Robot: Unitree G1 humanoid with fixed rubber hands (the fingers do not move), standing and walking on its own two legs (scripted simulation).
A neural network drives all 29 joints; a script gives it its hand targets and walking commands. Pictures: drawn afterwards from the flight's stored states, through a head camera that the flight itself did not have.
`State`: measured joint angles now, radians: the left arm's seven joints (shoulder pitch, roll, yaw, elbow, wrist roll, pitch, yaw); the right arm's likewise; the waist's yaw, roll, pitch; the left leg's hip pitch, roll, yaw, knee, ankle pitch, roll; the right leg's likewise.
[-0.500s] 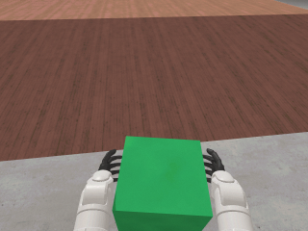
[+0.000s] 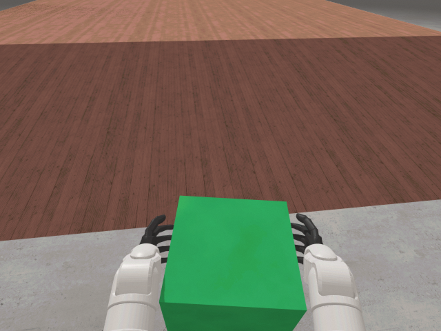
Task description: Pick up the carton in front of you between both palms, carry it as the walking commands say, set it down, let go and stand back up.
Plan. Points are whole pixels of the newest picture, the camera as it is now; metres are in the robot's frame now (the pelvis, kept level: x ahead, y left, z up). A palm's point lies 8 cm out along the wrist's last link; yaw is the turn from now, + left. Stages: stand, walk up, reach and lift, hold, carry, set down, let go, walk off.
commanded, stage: hold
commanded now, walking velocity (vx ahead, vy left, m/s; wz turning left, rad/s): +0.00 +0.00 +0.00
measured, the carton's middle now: (228, 277) +0.28 +0.00 -0.03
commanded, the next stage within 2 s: carry in 0.40 s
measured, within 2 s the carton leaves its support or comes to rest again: neither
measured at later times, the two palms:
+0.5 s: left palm (150, 248) +0.29 +0.15 +0.05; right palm (312, 248) +0.29 -0.15 +0.06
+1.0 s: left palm (175, 175) +0.46 +0.12 +0.08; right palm (307, 179) +0.46 -0.18 +0.09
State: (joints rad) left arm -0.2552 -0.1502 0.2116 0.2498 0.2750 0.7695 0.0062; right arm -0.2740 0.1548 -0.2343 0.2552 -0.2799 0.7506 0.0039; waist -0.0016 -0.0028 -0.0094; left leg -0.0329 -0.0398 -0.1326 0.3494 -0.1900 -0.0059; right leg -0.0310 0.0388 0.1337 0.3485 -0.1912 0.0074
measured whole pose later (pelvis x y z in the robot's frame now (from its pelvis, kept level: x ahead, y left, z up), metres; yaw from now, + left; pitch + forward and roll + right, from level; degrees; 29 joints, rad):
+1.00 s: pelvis +0.19 -0.02 +0.00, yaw -1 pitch +6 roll -1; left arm -0.14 -0.13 0.12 -0.34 0.09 1.21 0.10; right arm -0.17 0.13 -0.09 -0.34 -0.11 1.20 -0.10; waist -0.02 0.04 -0.13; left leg -0.10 0.07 0.15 0.33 -0.32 -0.02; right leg -0.50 -0.05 -0.16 0.65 -0.32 0.00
